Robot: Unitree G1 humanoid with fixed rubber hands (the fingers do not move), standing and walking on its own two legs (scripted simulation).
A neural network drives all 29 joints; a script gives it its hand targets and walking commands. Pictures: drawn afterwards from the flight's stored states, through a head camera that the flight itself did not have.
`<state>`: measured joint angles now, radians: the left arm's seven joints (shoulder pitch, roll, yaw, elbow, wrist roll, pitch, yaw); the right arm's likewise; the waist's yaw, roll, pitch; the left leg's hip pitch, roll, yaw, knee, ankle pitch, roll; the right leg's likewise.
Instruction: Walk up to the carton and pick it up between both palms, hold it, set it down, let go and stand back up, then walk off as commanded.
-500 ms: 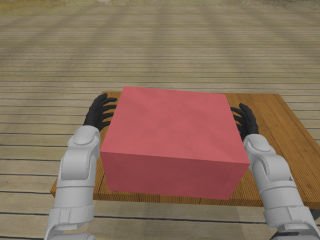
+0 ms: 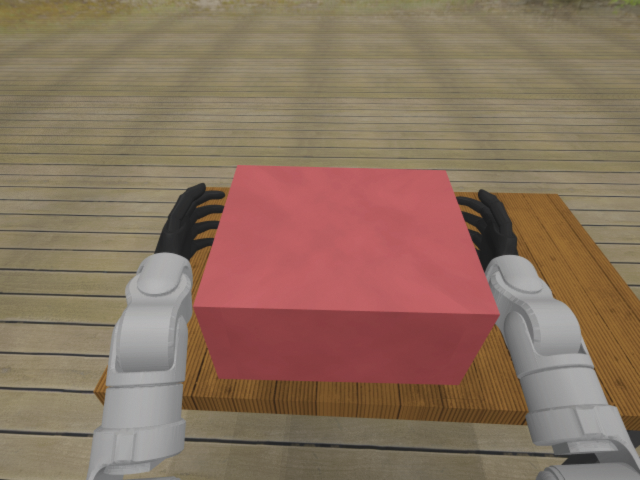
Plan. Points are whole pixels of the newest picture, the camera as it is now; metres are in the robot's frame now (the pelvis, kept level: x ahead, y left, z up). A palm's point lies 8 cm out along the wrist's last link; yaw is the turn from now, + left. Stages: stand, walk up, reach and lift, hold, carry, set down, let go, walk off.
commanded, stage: hold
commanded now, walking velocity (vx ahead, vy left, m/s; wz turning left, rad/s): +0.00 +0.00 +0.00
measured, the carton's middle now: (340, 267) +0.35 +0.00 +0.14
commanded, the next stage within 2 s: none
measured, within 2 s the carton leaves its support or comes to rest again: neither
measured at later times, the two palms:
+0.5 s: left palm (179, 250) +0.32 +0.18 +0.20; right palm (500, 271) +0.32 -0.19 +0.15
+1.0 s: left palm (178, 260) +0.32 +0.19 +0.18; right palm (497, 257) +0.33 -0.19 +0.16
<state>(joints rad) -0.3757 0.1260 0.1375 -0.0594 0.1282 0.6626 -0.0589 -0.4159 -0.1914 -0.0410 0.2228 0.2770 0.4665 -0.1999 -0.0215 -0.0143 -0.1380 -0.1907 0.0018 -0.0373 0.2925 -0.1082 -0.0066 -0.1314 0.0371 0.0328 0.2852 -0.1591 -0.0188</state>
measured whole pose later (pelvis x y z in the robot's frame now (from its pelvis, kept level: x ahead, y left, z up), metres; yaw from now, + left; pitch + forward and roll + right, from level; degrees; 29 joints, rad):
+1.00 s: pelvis +0.00 +0.00 +0.00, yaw +0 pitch -2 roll +0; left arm -0.39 0.11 0.16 0.01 0.23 0.75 -0.14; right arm -0.47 -0.19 -0.04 0.31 0.28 0.53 -0.18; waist -0.03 -0.02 -0.13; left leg -0.14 0.00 -0.04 0.29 -0.11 -0.01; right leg -0.08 0.04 0.03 0.28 -0.16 -0.02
